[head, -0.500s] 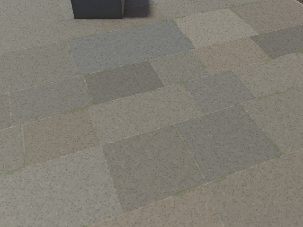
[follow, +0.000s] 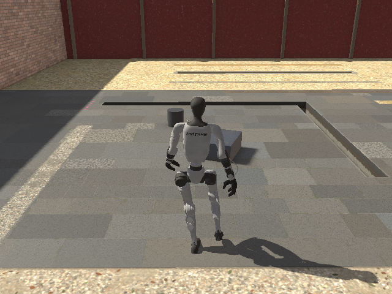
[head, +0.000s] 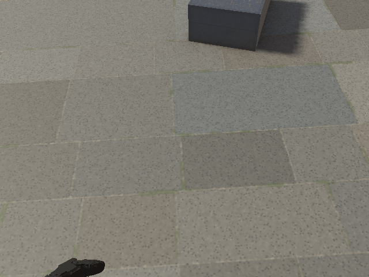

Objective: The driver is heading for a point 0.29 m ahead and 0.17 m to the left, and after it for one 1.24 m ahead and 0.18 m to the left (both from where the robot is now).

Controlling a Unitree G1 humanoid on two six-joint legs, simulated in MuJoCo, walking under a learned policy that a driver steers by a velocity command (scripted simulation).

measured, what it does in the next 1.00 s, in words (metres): walks ahead, turning left: right foot, then left foot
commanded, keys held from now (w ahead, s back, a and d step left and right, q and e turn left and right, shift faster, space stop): w+q+shift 0.16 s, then q+shift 0.18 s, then shift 0.66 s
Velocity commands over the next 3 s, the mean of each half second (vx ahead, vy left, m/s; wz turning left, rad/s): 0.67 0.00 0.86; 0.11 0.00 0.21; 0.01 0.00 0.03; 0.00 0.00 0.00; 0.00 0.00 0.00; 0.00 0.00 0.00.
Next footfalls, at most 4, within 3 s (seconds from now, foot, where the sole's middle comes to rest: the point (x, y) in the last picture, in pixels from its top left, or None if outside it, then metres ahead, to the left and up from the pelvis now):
0.24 right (243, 276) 0.47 -0.17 -0.77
0.62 left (155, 249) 0.59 0.14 -0.77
0.96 right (220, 228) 0.66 -0.11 -0.77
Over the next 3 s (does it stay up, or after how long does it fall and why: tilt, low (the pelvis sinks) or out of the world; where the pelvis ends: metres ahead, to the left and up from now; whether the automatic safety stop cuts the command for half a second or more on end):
stays up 0.60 -0.02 0.01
